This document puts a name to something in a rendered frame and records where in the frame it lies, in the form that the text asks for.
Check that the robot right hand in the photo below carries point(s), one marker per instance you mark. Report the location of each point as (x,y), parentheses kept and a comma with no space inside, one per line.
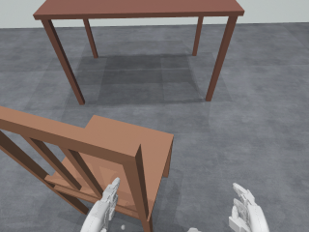
(252,216)

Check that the robot left hand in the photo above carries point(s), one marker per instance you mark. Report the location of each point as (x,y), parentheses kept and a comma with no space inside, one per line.
(103,210)

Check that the table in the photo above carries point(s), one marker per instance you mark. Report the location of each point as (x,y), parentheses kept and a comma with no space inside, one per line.
(106,9)

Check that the chair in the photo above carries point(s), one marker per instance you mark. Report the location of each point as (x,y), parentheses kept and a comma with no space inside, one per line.
(95,156)

